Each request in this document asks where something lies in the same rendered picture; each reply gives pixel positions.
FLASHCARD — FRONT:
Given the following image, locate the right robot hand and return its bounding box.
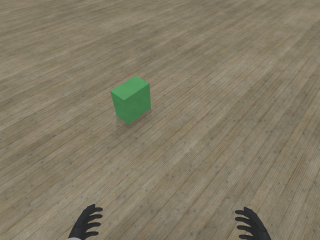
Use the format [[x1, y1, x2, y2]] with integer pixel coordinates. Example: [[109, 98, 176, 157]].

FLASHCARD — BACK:
[[235, 207, 272, 240]]

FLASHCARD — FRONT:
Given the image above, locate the carton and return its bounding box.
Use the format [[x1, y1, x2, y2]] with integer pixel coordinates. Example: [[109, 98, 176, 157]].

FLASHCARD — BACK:
[[110, 76, 151, 125]]

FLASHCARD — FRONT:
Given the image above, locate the left robot hand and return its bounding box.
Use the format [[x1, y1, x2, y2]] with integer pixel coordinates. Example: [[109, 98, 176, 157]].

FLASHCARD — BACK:
[[68, 204, 103, 240]]

